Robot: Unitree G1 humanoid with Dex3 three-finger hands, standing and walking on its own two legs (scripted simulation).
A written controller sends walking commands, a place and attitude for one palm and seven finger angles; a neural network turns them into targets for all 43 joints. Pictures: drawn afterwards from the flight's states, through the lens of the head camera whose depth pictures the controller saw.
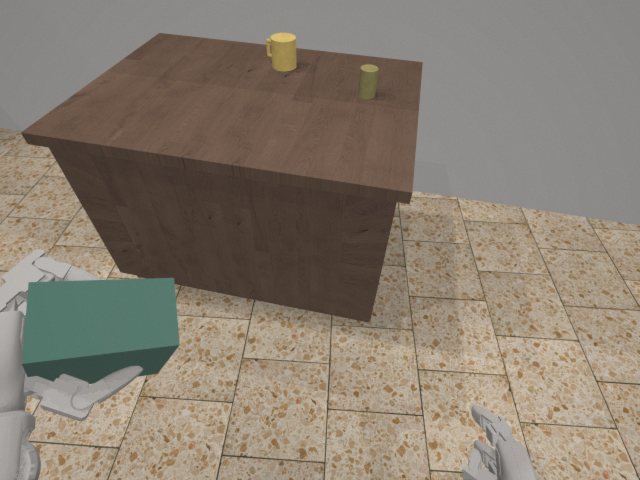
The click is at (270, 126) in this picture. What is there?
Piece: table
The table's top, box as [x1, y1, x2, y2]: [21, 33, 422, 203]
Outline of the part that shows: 21,132 27,143 409,203 412,191 422,62 296,48 297,66 291,71 277,71 272,68 271,58 266,55 266,48 263,44 159,33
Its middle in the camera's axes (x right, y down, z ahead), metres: -0.21 -0.43 +1.17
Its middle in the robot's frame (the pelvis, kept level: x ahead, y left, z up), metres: +1.15 +0.27 -0.09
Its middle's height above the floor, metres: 0.68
